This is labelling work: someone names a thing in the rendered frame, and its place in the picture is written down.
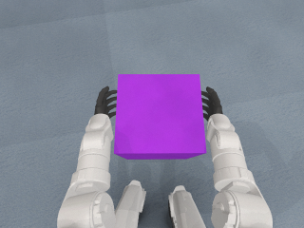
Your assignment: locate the right robot shin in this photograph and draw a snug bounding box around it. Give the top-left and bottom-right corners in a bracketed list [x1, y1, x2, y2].
[173, 185, 192, 228]

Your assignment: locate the robot right hand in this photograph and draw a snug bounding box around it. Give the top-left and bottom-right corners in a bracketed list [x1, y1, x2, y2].
[201, 86, 223, 122]

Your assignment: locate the right robot upper arm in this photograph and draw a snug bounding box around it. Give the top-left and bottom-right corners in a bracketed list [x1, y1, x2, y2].
[211, 189, 273, 228]

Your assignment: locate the left robot upper arm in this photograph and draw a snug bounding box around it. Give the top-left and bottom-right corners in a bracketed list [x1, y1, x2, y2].
[58, 190, 116, 228]

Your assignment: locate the carton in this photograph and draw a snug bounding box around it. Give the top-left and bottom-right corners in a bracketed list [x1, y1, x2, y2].
[114, 74, 207, 160]

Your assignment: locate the robot left forearm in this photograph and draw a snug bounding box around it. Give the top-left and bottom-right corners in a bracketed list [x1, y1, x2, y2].
[57, 113, 114, 228]

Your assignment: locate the left robot thigh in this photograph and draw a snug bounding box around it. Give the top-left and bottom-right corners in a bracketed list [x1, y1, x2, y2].
[114, 184, 146, 228]

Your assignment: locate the robot left hand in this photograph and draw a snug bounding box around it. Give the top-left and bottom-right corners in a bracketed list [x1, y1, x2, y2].
[94, 86, 118, 119]

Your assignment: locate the robot right forearm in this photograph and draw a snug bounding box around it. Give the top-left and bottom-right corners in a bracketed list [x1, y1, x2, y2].
[206, 113, 273, 227]

